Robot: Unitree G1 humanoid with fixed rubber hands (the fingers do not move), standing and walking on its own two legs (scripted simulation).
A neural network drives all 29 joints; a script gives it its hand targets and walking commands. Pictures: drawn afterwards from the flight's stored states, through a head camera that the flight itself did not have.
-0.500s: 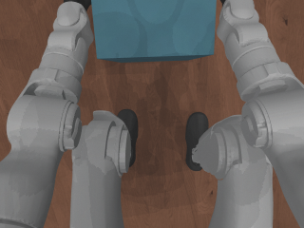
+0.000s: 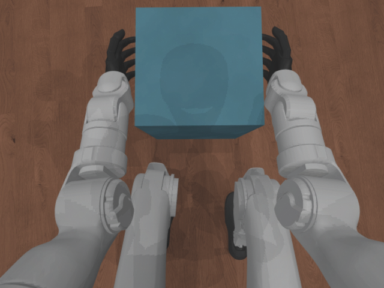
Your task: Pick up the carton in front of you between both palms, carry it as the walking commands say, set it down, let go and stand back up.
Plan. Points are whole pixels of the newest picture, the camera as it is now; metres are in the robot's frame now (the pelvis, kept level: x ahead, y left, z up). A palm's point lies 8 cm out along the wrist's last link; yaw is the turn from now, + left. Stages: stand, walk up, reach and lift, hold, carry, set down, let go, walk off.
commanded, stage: reach and lift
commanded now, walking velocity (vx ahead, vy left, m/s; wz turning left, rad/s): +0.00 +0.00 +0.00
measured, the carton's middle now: (197, 88) +0.50 +0.03 -0.14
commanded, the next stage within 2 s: none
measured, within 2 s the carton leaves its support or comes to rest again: neither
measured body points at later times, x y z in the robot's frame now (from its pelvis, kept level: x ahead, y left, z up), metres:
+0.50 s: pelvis +0.03 -0.01 +0.13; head +0.24 +0.01 +0.52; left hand +0.48 +0.18 +0.07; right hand +0.49 -0.13 +0.08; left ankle +0.12 +0.12 -0.38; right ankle +0.12 -0.12 -0.38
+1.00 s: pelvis +0.07 +0.00 +0.27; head +0.17 +0.01 +0.71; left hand +0.44 +0.17 +0.24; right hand +0.45 -0.14 +0.24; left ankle +0.12 +0.12 -0.38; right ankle +0.11 -0.12 -0.38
